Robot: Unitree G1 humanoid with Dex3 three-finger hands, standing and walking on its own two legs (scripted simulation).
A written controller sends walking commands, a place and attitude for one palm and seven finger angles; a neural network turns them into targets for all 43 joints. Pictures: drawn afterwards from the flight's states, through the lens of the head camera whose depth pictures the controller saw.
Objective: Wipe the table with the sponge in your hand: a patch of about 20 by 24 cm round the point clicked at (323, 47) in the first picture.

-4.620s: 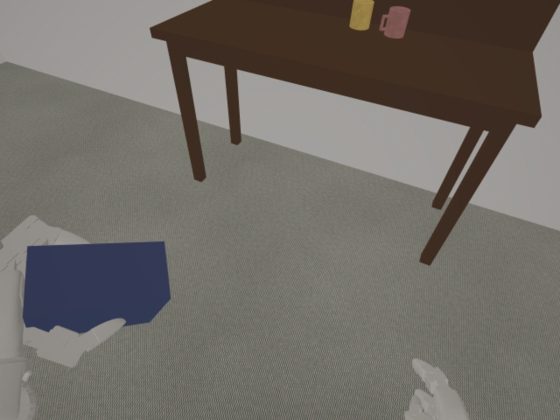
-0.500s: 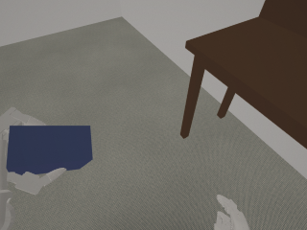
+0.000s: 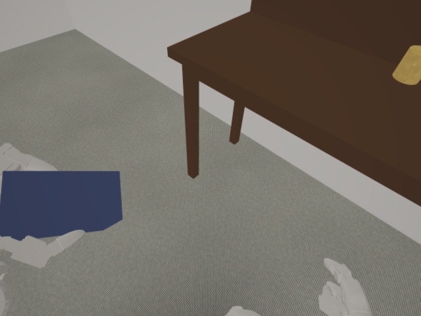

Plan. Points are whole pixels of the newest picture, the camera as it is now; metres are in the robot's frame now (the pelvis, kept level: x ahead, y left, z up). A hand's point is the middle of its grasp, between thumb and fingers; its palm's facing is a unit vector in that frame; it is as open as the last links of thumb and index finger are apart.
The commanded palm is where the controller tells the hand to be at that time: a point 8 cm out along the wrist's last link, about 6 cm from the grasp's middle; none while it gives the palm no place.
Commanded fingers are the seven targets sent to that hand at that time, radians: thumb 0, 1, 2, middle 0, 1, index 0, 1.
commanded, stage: turn to face it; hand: left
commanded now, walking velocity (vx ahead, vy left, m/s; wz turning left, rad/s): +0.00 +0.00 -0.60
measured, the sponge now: (80, 205) +0.22 +0.21 +0.16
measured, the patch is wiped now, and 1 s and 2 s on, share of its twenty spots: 0.00 0.00 0.00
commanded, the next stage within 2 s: take the last steps up to it in 1.64 s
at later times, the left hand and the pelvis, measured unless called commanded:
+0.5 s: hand (156, 216) +0.21 +0.10 +0.19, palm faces +0.05 -0.83 -0.55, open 10.8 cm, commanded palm +0.17 +0.16 +0.19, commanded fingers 0.00 0.10 1.30 -1.20 -1.60 -1.20 -1.60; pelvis -0.07 -0.05 +0.00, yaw -19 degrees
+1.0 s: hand (258, 267) +0.16 -0.03 +0.18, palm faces -0.19 -0.83 -0.52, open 10.8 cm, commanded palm +0.14 +0.05 +0.19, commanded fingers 0.00 0.10 1.30 -1.20 -1.60 -1.20 -1.60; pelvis -0.16 -0.08 +0.00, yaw -36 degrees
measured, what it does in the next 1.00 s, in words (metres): walks backwards, turning right: right foot, then left foot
